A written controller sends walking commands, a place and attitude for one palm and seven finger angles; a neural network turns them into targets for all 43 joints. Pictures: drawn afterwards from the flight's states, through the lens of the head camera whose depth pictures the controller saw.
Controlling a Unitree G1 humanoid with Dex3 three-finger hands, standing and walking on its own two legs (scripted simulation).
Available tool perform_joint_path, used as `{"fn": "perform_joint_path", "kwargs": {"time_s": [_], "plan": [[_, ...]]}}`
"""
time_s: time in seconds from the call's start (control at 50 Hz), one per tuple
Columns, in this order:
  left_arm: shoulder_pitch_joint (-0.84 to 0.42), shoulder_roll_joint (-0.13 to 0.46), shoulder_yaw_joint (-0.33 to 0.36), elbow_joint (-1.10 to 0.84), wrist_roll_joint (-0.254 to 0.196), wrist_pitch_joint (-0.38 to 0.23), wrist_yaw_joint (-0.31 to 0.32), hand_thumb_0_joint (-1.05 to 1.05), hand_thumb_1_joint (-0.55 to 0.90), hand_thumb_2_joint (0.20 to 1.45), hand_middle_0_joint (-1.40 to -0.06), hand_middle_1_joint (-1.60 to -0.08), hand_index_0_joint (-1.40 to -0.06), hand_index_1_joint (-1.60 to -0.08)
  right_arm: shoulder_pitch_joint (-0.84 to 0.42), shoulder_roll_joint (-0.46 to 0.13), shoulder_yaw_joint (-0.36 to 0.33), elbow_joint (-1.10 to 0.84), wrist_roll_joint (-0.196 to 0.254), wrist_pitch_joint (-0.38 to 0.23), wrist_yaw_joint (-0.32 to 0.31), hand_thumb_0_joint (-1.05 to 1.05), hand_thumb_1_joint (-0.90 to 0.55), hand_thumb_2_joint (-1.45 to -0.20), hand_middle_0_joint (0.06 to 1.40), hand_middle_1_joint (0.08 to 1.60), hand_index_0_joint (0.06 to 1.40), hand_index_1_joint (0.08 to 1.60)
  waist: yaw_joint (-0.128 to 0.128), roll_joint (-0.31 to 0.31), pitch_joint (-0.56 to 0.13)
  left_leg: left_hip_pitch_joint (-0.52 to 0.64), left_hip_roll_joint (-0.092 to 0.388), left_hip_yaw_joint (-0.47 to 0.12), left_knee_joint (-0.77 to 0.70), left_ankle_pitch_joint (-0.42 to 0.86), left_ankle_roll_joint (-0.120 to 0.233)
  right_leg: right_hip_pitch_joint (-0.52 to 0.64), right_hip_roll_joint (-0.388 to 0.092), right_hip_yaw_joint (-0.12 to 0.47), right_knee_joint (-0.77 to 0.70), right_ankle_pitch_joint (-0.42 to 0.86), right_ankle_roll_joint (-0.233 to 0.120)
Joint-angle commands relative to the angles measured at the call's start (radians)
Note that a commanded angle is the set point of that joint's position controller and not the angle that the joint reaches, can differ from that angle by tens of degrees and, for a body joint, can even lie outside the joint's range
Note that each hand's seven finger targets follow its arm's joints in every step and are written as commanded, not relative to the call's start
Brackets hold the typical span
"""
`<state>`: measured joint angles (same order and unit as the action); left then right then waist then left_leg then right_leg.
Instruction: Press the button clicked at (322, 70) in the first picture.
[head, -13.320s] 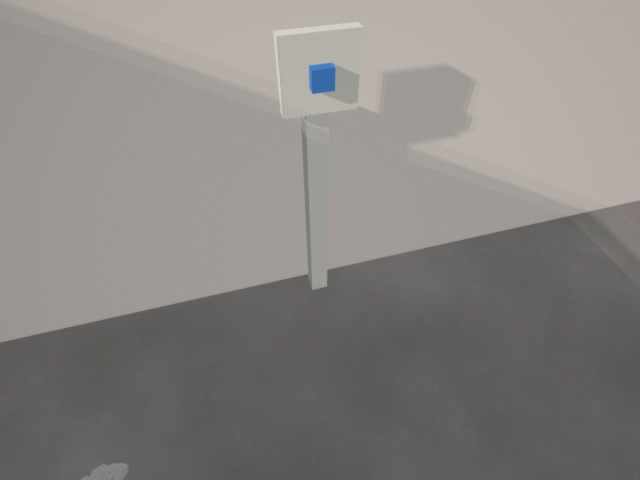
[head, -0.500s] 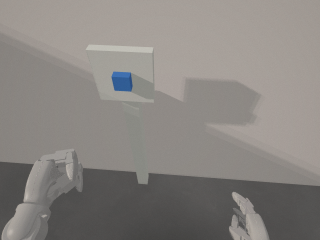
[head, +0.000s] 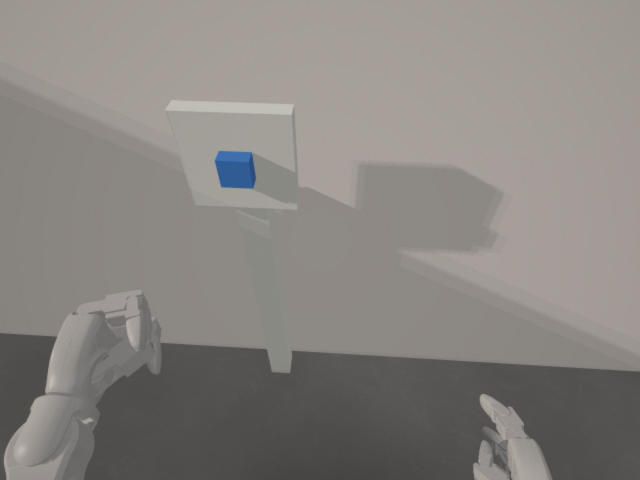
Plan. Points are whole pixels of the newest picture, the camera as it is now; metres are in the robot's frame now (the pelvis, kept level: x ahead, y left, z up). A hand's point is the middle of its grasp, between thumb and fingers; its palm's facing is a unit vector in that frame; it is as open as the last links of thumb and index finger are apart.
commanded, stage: raise the hand and make a fist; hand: left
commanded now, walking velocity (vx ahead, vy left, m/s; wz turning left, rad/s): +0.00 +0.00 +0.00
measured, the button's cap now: (236, 168) +0.54 +0.18 +0.10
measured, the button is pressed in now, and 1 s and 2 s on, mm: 0 0 0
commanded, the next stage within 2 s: aim a knuckle at the button in 0.02 s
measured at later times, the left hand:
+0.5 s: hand (189, 298) +0.30 +0.19 +0.09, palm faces +0.02 -1.00 -0.04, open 3.1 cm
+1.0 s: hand (225, 249) +0.39 +0.17 +0.08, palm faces +0.03 -1.00 -0.02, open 3.1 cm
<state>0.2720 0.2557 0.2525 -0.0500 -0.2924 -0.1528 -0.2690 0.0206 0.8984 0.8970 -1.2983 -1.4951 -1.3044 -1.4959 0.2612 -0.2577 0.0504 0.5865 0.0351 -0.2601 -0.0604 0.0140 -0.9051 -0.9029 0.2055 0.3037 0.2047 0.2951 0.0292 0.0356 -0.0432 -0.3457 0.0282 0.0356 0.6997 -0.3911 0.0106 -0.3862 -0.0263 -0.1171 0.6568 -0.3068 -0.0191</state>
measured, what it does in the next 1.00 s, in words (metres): stands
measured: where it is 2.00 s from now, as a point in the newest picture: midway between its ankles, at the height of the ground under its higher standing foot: outside the picture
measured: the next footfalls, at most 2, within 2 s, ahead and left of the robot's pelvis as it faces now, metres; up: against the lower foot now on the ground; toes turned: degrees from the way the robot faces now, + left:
none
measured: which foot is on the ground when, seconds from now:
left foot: down 0.00-1.00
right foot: down 0.00-1.00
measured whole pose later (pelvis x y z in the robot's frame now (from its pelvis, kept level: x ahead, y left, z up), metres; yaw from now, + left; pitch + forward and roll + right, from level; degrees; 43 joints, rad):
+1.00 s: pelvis +0.00 -0.01 +0.00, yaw -1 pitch +7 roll +0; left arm -0.40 0.27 0.24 0.63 -0.18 -0.26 -0.16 0.02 0.90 0.90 -1.30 -1.50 -1.30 -1.50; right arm 0.28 -0.26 0.04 0.65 0.03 -0.12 -0.05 0.01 -0.91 -0.90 0.21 0.30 0.21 0.29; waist -0.03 0.02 -0.03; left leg -0.44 0.03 0.06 0.71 -0.38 0.01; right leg -0.51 -0.02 -0.09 0.69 -0.30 -0.03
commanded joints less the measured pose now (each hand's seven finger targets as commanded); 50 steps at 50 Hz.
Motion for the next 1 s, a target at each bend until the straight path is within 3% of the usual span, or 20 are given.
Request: {"fn": "perform_joint_path", "kwargs": {"time_s": [0.0,0.02,0.06,0.14,0.18,0.24,0.28,0.32,0.44,0.46,0.52,0.56,0.62,0.74,0.76,0.82,0.88,0.92,0.96,0.98], "plan": [[-0.151,0.161,0.075,-0.216,-0.016,-0.071,-0.008,0.000,0.900,0.900,-1.300,-1.500,-1.300,-1.500,-0.098,-0.115,-0.048,-0.153,0.010,-0.069,-0.011,0.000,-0.900,-0.900,0.200,0.300,0.200,0.300,-0.004,0.029,-0.121,-0.021,-0.033,-0.042,-0.124,0.186,0.005,0.117,0.014,0.073,-0.112,0.099,0.002],[-0.154,0.161,0.074,-0.217,-0.015,-0.071,-0.008,0.000,0.900,0.900,-1.300,-1.500,-1.300,-1.500,-0.098,-0.113,-0.045,-0.152,0.009,-0.072,-0.012,0.000,-0.900,-0.900,0.200,0.300,0.200,0.300,-0.004,0.039,-0.117,-0.017,-0.033,-0.043,-0.126,0.188,0.005,0.115,0.013,0.071,-0.113,0.104,0.001],[-0.144,0.160,0.078,-0.196,-0.023,-0.069,-0.012,0.000,0.900,0.900,-1.300,-1.500,-1.300,-1.500,-0.097,-0.116,-0.046,-0.149,0.007,-0.072,-0.014,0.000,-0.900,-0.900,0.200,0.300,0.200,0.300,-0.009,-0.046,-0.108,-0.031,-0.030,-0.047,-0.122,0.186,0.008,0.119,0.018,0.073,-0.118,0.095,0.006],[-0.240,0.139,0.045,-0.211,-0.015,-0.073,-0.007,0.000,0.900,0.900,-1.300,-1.500,-1.300,-1.500,-0.099,-0.112,-0.044,-0.137,0.011,-0.079,-0.018,0.000,-0.900,-0.900,0.200,0.300,0.200,0.300,-0.021,0.034,-0.102,-0.004,-0.031,-0.049,-0.127,0.179,0.005,0.088,0.017,0.063,-0.110,0.098,0.005],[-0.315,0.127,0.017,-0.179,-0.006,-0.070,0.004,0.000,0.900,0.900,-1.300,-1.500,-1.300,-1.500,-0.096,-0.117,-0.043,-0.128,0.009,-0.079,-0.022,0.000,-0.900,-0.900,0.200,0.300,0.200,0.300,-0.036,-0.025,-0.094,-0.015,-0.028,-0.058,-0.126,0.154,0.008,0.071,0.020,0.065,-0.112,0.065,0.009],[-0.349,0.126,0.007,-0.129,0.014,-0.068,0.018,0.000,0.900,0.900,-1.300,-1.500,-1.300,-1.500,-0.092,-0.117,-0.044,-0.118,0.010,-0.080,-0.025,0.000,-0.900,-0.900,0.200,0.300,0.200,0.300,-0.028,0.007,-0.113,-0.007,-0.029,-0.060,-0.134,0.150,0.004,0.069,0.016,0.059,-0.102,0.060,0.005],[-0.395,0.144,0.015,-0.080,0.024,-0.060,0.026,0.000,0.900,0.900,-1.300,-1.500,-1.300,-1.500,-0.092,-0.119,-0.045,-0.117,0.008,-0.071,-0.026,0.000,-0.900,-0.900,0.200,0.300,0.200,0.300,-0.030,-0.036,-0.120,-0.028,-0.031,-0.057,-0.131,0.140,0.007,0.075,0.013,0.070,-0.105,0.048,0.008],[-0.440,0.166,0.033,-0.049,0.032,-0.058,0.035,0.000,0.900,0.900,-1.300,-1.500,-1.300,-1.500,-0.094,-0.117,-0.044,-0.113,0.008,-0.062,-0.028,0.000,-0.900,-0.900,0.200,0.300,0.200,0.300,-0.023,0.007,-0.139,-0.022,-0.033,-0.050,-0.131,0.150,0.003,0.085,0.010,0.074,-0.102,0.062,0.004],[-0.515,0.146,0.031,0.040,0.039,-0.073,0.058,0.000,0.900,0.900,-1.300,-1.500,-1.300,-1.500,-0.084,-0.112,-0.047,-0.115,0.003,-0.041,-0.016,0.000,-0.900,-0.900,0.200,0.300,0.200,0.300,-0.011,-0.003,-0.207,-0.012,-0.034,-0.037,-0.129,0.245,-0.004,0.131,0.010,0.070,-0.072,0.197,0.000],[-0.532,0.161,0.040,0.073,0.042,-0.075,0.063,0.000,0.900,0.900,-1.300,-1.500,-1.300,-1.500,-0.079,-0.115,-0.046,-0.110,0.003,-0.035,-0.014,0.000,-0.900,-0.900,0.200,0.300,0.200,0.300,-0.015,-0.034,-0.185,-0.028,-0.032,-0.042,-0.129,0.244,-0.003,0.131,0.013,0.070,-0.073,0.193,-0.001],[-0.600,0.122,-0.004,0.103,0.053,-0.083,0.068,0.000,0.900,0.900,-1.300,-1.500,-1.300,-1.500,-0.068,-0.116,-0.051,-0.106,0.005,-0.023,-0.009,0.000,-0.900,-0.900,0.200,0.300,0.200,0.300,-0.030,-0.004,-0.187,-0.015,-0.031,-0.037,-0.128,0.246,-0.005,0.103,0.012,0.067,-0.067,0.207,0.000],[-0.637,0.144,0.010,0.155,0.058,-0.087,0.076,0.000,0.900,0.900,-1.300,-1.500,-1.300,-1.500,-0.061,-0.124,-0.053,-0.101,0.002,-0.011,-0.008,0.000,-0.900,-0.900,0.200,0.300,0.200,0.300,-0.034,-0.063,-0.180,-0.037,-0.030,-0.038,-0.125,0.226,0.000,0.105,0.015,0.074,-0.072,0.185,0.002],[-0.714,0.151,0.011,0.152,0.070,-0.108,0.086,0.000,0.900,0.900,-1.300,-1.500,-1.300,-1.500,-0.053,-0.120,-0.059,-0.098,0.002,0.004,-0.006,0.000,-0.900,-0.900,0.200,0.300,0.200,0.300,-0.033,0.006,-0.235,-0.011,-0.033,-0.028,-0.120,0.256,-0.002,0.121,0.011,0.081,-0.060,0.227,-0.001],[-0.830,0.151,0.007,0.278,0.082,-0.141,0.108,0.000,0.900,0.900,-1.300,-1.500,-1.300,-1.500,-0.026,-0.123,-0.062,-0.074,0.001,0.037,-0.002,0.000,-0.900,-0.900,0.200,0.300,0.200,0.300,-0.052,-0.030,-0.232,-0.032,-0.030,-0.027,-0.113,0.252,-0.002,0.105,0.013,0.083,-0.052,0.243,0.000],[-0.844,0.163,0.018,0.301,0.083,-0.145,0.111,0.000,0.900,0.900,-1.300,-1.500,-1.300,-1.500,-0.019,-0.127,-0.064,-0.071,-0.001,0.043,-0.001,0.000,-0.900,-0.900,0.200,0.300,0.200,0.300,-0.052,-0.070,-0.240,-0.041,-0.030,-0.025,-0.106,0.257,0.004,0.116,0.015,0.089,-0.053,0.251,0.003],[-0.870,0.168,0.023,0.336,0.091,-0.157,0.111,0.000,0.900,0.900,-1.300,-1.500,-1.300,-1.500,-0.008,-0.124,-0.066,-0.073,-0.002,0.059,0.004,0.000,-0.900,-0.900,0.200,0.300,0.200,0.300,-0.043,0.003,-0.288,-0.029,-0.033,-0.017,-0.102,0.291,-0.001,0.132,0.011,0.093,-0.039,0.298,-0.002],[-0.940,0.185,0.034,0.447,0.092,-0.162,0.110,0.000,0.900,0.900,-1.300,-1.500,-1.300,-1.500,0.009,-0.132,-0.065,-0.060,-0.002,0.084,0.004,0.000,-0.900,-0.900,0.200,0.300,0.200,0.300,-0.066,-0.082,-0.244,-0.083,-0.031,-0.017,-0.096,0.256,0.004,0.117,0.013,0.098,-0.045,0.278,0.005],[-1.026,0.202,0.040,0.470,0.096,-0.176,0.105,0.000,0.900,0.900,-1.300,-1.500,-1.300,-1.500,0.017,-0.132,-0.067,-0.053,-0.002,0.097,0.004,0.000,-0.900,-0.900,0.200,0.300,0.200,0.300,-0.070,-0.025,-0.272,-0.078,-0.036,-0.014,-0.087,0.237,0.003,0.104,0.012,0.105,-0.040,0.260,0.003],[-1.067,0.221,0.051,0.500,0.099,-0.193,0.104,0.000,0.900,0.900,-1.300,-1.500,-1.300,-1.500,0.034,-0.135,-0.071,-0.049,-0.004,0.107,0.005,0.000,-0.900,-0.900,0.200,0.300,0.200,0.300,-0.075,-0.053,-0.305,-0.076,-0.034,-0.017,-0.074,0.258,0.008,0.113,0.016,0.105,-0.031,0.281,0.002],[-1.092,0.189,0.021,0.501,0.100,-0.203,0.099,0.000,0.900,0.900,-1.300,-1.500,-1.300,-1.500,0.037,-0.131,-0.071,-0.052,-0.004,0.110,0.007,0.000,-0.900,-0.900,0.200,0.300,0.200,0.300,-0.081,-0.033,-0.325,-0.065,-0.035,-0.014,-0.071,0.269,0.008,0.111,0.016,0.106,-0.026,0.299,0.003]]}}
